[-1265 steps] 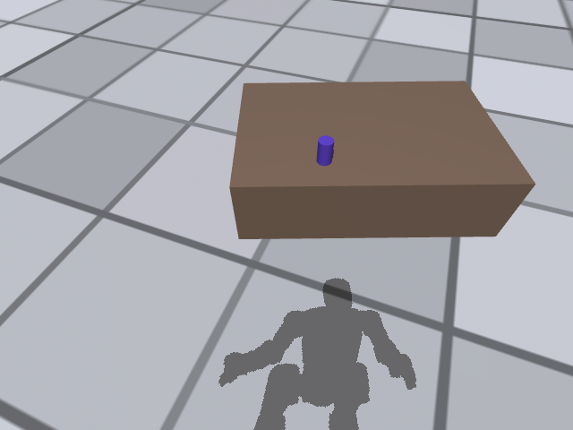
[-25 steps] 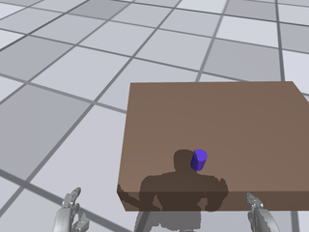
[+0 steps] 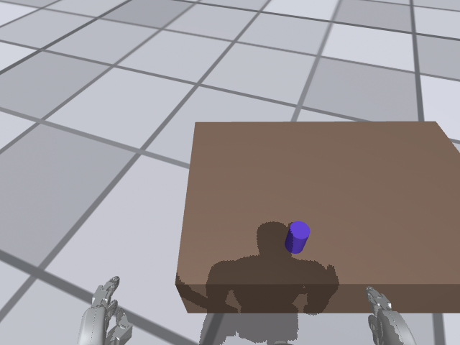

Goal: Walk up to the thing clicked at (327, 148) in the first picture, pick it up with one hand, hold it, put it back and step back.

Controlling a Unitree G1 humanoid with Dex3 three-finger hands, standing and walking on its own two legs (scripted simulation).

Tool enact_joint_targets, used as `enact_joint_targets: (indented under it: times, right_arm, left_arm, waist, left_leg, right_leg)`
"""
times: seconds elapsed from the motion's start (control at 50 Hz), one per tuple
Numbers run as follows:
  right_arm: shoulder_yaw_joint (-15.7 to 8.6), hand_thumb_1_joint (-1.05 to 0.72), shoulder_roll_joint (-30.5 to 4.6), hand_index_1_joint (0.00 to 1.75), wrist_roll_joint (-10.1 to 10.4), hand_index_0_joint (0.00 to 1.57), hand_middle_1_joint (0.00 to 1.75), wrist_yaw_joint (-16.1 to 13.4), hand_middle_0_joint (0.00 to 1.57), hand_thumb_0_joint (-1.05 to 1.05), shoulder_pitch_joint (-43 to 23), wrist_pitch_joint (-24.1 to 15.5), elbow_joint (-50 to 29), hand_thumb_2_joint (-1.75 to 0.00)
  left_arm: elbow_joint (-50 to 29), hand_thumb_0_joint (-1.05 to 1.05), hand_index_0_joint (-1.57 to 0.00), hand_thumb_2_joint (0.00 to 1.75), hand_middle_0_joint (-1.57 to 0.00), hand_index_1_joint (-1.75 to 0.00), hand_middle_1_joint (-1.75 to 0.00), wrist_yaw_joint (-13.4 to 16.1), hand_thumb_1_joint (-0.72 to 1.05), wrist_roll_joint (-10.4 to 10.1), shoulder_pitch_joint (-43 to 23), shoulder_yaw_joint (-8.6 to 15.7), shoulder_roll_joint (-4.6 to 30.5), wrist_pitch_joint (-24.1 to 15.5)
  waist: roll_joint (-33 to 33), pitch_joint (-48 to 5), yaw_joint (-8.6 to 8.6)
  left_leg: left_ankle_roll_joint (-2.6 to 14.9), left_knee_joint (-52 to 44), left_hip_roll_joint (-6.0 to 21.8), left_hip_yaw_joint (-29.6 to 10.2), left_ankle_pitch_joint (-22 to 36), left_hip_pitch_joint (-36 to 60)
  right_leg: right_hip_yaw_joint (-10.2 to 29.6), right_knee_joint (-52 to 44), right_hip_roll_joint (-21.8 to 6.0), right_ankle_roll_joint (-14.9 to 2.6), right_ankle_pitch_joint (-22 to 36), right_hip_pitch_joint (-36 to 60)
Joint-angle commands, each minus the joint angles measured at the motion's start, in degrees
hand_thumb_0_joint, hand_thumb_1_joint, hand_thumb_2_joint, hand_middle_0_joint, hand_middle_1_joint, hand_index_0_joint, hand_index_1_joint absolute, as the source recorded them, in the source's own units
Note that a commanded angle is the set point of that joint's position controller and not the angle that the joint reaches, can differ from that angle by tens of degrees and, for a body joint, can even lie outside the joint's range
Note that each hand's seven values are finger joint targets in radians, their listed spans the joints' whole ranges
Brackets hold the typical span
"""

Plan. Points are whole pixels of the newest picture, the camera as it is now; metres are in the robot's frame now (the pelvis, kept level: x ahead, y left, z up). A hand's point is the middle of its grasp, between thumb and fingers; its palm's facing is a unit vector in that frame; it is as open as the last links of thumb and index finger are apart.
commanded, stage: home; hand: right
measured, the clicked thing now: (296, 237) +0.49 -0.19 -0.33
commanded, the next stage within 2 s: stand in 0.90 s
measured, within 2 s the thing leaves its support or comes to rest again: neither
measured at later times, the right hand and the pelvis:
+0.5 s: hand (356, 343) +0.16 -0.19 -0.07, palm faces +0.00 +0.95 -0.31, open 17.5 cm; pelvis -0.01 +0.01 +0.01, yaw +0 degrees
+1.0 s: hand out of the picture +0.05 -0.26 -0.10, palm faces +0.01 +0.94 -0.35, open 17.4 cm; pelvis -0.01 -0.01 +0.06, yaw +0 degrees
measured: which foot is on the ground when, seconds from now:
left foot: down 0.00-1.00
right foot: down 0.00-1.00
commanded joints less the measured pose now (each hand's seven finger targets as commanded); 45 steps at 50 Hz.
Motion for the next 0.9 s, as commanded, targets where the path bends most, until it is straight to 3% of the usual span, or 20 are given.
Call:
enact_joint_targets:
  times: [0.0,0.28,0.3,0.32,0.34,0.36,0.38,0.4,0.42,0.44,0.46,0.5,0.58,0.68,0.8,0.88]
  right_arm:
    - [-3.5,0.56,-5.5,0.05,-0.3,0.05,0.05,-0.1,0.05,0.0,-0.1,-2.7,-8.7,-0.05]
    - [-3.8,0.57,-6.0,0.05,0.0,0.05,0.05,-0.1,0.05,0.0,-1.2,-3.0,-9.9,-0.04]
    - [-3.9,0.56,-6.5,0.05,0.0,0.05,0.05,-0.1,0.05,0.0,-2.3,-3.4,-12.3,-0.04]
    - [-3.9,0.56,-5.8,0.05,0.0,0.05,0.05,-0.1,0.05,0.0,-0.5,-3.2,-8.9,-0.05]
    - [-3.6,0.54,-5.8,0.05,0.0,0.05,0.05,0.0,0.05,0.0,-1.3,-3.4,-10.7,-0.06]
    - [-3.9,0.56,-6.0,0.05,-0.1,0.05,0.05,-0.2,0.05,0.0,-1.1,-3.3,-9.4,-0.05]
    - [-4.3,0.58,-12.7,0.05,-7.8,0.05,0.05,-1.4,0.05,0.0,-13.1,-16.1,10.7,-0.03]
    - [-4.9,0.51,-12.5,0.06,-6.1,0.05,0.06,-0.9,0.05,0.0,-11.9,-20.5,20.4,-0.07]
    - [-4.9,0.57,-13.6,0.05,-6.1,0.05,0.05,-0.5,0.05,0.0,-12.2,-22.9,22.2,-0.04]
    - [-4.5,0.56,-14.4,0.05,-7.4,0.05,0.05,-0.2,0.05,0.0,-12.8,-24.3,22.9,-0.05]
    - [-3.8,0.61,-15.0,0.03,-8.1,0.04,0.03,0.0,0.04,0.0,-12.5,-25.2,25.2,0.0]
    - [-3.6,0.57,-14.3,0.05,-6.8,0.05,0.05,0.6,0.05,0.0,-13.8,-26.0,29.7,-0.04]
    - [-3.3,0.54,-12.6,0.05,-5.3,0.05,0.05,0.1,0.05,0.0,-16.1,-27.2,36.8,-0.05]
    - [-3.0,0.55,-12.8,0.05,-5.7,0.05,0.05,-0.3,0.05,0.0,-16.7,-28.2,44.5,-0.05]
    - [-2.5,0.55,-13.5,0.05,-5.3,0.05,0.05,-0.6,0.05,0.0,-16.1,-28.5,53.0,-0.05]
    - [-2.0,0.54,-13.6,0.05,-5.0,0.05,0.05,-0.6,0.05,0.0,-15.9,-28.2,57.8,-0.06]
  left_arm:
    - [-8.9,0.0,-0.2,0.9,-0.2,-0.3,-0.3,0.5,0.9,0.3,-4.1,2.9,6.8,-3.3]
    - [-9.1,0.0,-0.2,0.9,-0.2,-0.3,-0.3,0.4,0.9,0.2,-4.4,2.8,6.9,-3.3]
    - [-8.9,0.0,-0.2,0.9,-0.2,-0.3,-0.3,0.5,0.9,0.2,-3.7,3.4,7.2,-3.3]
    - [-8.8,0.0,-0.2,0.9,-0.2,-0.3,-0.3,0.4,0.9,0.3,-4.1,2.8,6.7,-3.3]
    - [-8.9,0.0,-0.2,0.9,-0.2,-0.3,-0.3,0.4,0.9,0.3,-3.8,3.2,7.1,-3.3]
    - [-8.7,0.0,-0.2,0.9,-0.2,-0.3,-0.3,0.5,0.9,0.3,-4.2,3.1,7.0,-3.2]
    - [4.3,0.0,-0.2,0.9,-0.2,-0.31,-0.31,-3.0,0.9,7.4,-10.5,5.7,15.3,2.9]
    - [4.4,0.0,-0.2,0.9,-0.2,-0.31,-0.31,-5.2,0.9,7.4,-8.4,5.8,13.4,5.1]
    - [4.1,0.0,-0.2,0.9,-0.2,-0.31,-0.31,-6.2,0.9,6.9,-7.9,5.7,12.4,5.7]
    - [4.2,0.0,-0.2,0.9,-0.2,-0.31,-0.31,-7.1,0.9,6.7,-8.3,5.8,11.9,6.4]
    - [5.7,0.0,-0.2,0.9,-0.2,-0.31,-0.31,-8.0,0.9,5.8,-8.0,6.3,12.2,6.7]
    - [8.2,0.0,-0.2,0.9,-0.2,-0.31,-0.31,-9.5,0.9,4.1,-7.2,6.2,12.9,7.4]
    - [12.2,0.0,-0.2,0.9,-0.2,-0.31,-0.31,-10.6,0.9,3.8,-7.7,6.3,13.4,8.3]
    - [15.4,0.0,-0.2,0.9,-0.2,-0.31,-0.31,-10.2,0.9,3.5,-9.6,6.3,14.4,8.9]
    - [20.4,0.0,-0.2,0.9,-0.2,-0.3,-0.3,-10.0,0.9,2.9,-9.1,6.1,15.5,9.7]
    - [23.4,0.0,-0.2,0.9,-0.2,-0.3,-0.31,-9.8,0.9,2.6,-9.8,6.0,16.4,10.3]
  waist:
    - [0.4,-4.2,0.52]
    - [0.3,-3.5,0.4]
    - [-0.6,-5.6,0.52]
    - [0.9,-4.1,0.49]
    - [0.9,-5.8,0.57]
    - [1.4,-4.2,0.55]
    - [7.6,4.1,-3.51]
    - [10.0,1.0,-2.59]
    - [10.6,1.3,-2.17]
    - [9.1,2.6,-2.16]
    - [8.9,2.7,-2.03]
    - [7.6,2.7,-1.13]
    - [2.1,1.9,-2.22]
    - [-1.4,4.4,-2.99]
    - [-0.7,5.6,-3.02]
    - [0.2,8.0,-3.21]
  left_leg:
    - [0.53,-9.0,-1.9,0.4,13.1,-0.8]
    - [0.55,-9.4,-1.8,0.3,11.9,-1.0]
    - [0.6,-9.1,-1.7,0.1,12.9,-0.3]
    - [0.45,-9.1,-1.8,0.4,12.9,-0.5]
    - [0.49,-8.9,-1.8,0.2,13.6,-0.2]
    - [0.32,-9.3,-1.7,0.0,13.9,-0.5]
    - [4.21,-13.3,2.5,-6.2,15.1,12.9]
    - [5.41,-15.9,4.8,-9.9,16.1,15.1]
    - [5.87,-16.3,6.3,-13.2,16.0,15.8]
    - [5.81,-17.5,6.9,-13.4,18.1,13.0]
    - [5.2,-17.5,7.0,-12.2,20.7,13.1]
    - [4.43,-18.5,6.9,-10.4,20.0,13.6]
    - [2.11,-17.1,4.9,-6.7,20.0,16.2]
    - [1.82,-20.0,4.1,-5.4,17.6,20.5]
    - [1.15,-24.9,4.7,-5.0,21.6,25.0]
    - [0.78,-28.9,5.1,-5.0,20.6,25.0]
  right_leg:
    - [-0.5,-8.9,1.6,-1.58,11.9,8.6]
    - [-0.6,-9.3,1.6,-1.47,10.7,8.2]
    - [-0.6,-9.0,1.6,-1.48,11.5,9.3]
    - [-0.5,-8.9,1.5,-1.62,11.6,8.5]
    - [-0.4,-8.6,1.5,-1.69,12.3,9.1]
    - [-0.8,-8.2,1.6,-1.73,12.2,8.5]
    - [1.2,-10.8,0.5,-4.19,21.8,10.2]
    - [0.2,-10.4,0.7,-3.97,19.8,12.1]
    - [0.4,-11.0,0.5,-3.71,18.0,11.2]
    - [-0.2,-10.5,0.6,-3.42,17.1,11.6]
    - [-0.3,-11.5,1.0,-3.88,17.4,14.4]
    - [-0.5,-15.3,1.1,-4.04,16.5,18.7]
    - [2.8,-19.6,-0.5,-4.27,22.0,22.4]
    - [5.8,-27.4,-2.9,-4.58,20.2,23.3]
    - [5.8,-32.4,-3.6,-4.12,24.8,27.5]
    - [6.2,-36.2,-4.0,-3.66,21.8,30.2]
